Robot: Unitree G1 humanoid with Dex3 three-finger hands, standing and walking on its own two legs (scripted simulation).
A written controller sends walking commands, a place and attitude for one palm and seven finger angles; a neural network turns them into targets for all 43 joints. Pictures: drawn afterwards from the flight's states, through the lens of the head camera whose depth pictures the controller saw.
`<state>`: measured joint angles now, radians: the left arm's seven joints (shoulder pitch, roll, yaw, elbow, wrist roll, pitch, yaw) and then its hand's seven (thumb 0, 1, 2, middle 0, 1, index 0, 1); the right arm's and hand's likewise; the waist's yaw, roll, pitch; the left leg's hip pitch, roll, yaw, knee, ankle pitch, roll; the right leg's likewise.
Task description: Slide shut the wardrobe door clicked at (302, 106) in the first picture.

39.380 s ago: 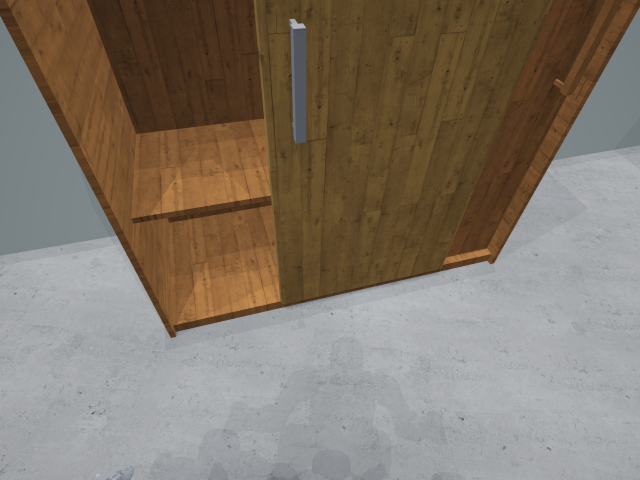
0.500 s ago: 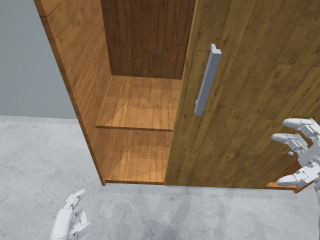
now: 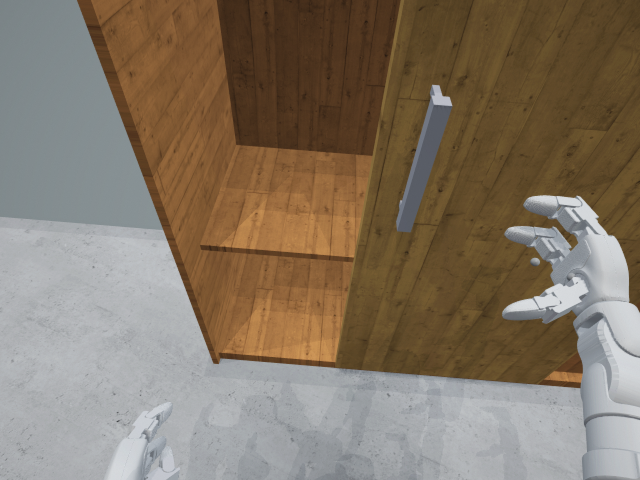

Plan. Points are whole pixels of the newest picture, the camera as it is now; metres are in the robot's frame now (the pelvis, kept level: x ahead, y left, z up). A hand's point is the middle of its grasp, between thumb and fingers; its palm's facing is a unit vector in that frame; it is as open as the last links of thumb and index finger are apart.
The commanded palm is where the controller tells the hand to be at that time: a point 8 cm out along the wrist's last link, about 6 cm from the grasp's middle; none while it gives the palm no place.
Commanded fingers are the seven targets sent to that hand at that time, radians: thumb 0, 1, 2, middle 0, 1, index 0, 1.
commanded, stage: move the hooked fingers beside the handle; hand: right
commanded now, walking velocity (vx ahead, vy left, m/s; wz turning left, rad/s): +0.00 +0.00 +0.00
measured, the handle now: (418, 164) +0.54 -0.10 +0.12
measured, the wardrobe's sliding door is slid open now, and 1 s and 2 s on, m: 0.38 0.38 0.38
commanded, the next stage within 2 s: feel for the door with the fingertips in 1.68 s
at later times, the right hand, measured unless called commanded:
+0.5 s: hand (494, 224) +0.42 -0.19 +0.13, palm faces +0.00 +1.00 +0.00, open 14.0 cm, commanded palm +0.40 -0.24 +0.12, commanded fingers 0.00 0.50 -0.30 0.30 1.20 0.30 1.20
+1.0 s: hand (449, 188) +0.49 -0.14 +0.12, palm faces +0.01 +1.00 +0.01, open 14.0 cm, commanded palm +0.45 -0.20 +0.12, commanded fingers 0.00 0.50 -0.30 0.30 1.20 0.30 1.20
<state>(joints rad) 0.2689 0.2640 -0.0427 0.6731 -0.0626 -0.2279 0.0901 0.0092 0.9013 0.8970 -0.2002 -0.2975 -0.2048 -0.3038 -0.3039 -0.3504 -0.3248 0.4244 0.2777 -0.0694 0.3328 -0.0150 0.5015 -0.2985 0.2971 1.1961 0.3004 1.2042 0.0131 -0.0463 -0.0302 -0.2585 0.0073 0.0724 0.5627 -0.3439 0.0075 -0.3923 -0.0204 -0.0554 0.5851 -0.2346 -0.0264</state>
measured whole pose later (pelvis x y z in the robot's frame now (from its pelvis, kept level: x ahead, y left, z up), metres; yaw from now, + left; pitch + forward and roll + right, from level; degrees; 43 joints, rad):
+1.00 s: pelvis +0.00 +0.01 -0.01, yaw +2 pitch +10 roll +1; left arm 0.40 0.28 0.00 0.71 -0.03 -0.05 0.01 0.00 0.90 0.90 -0.20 -0.30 -0.20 -0.30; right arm -0.83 -0.38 -0.34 1.05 0.13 -0.23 0.15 -0.01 0.50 -0.30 0.30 1.20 0.30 1.20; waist 0.12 -0.04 -0.05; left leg -0.45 -0.01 0.05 0.66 -0.38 0.02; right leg -0.57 -0.05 -0.07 0.68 -0.27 -0.02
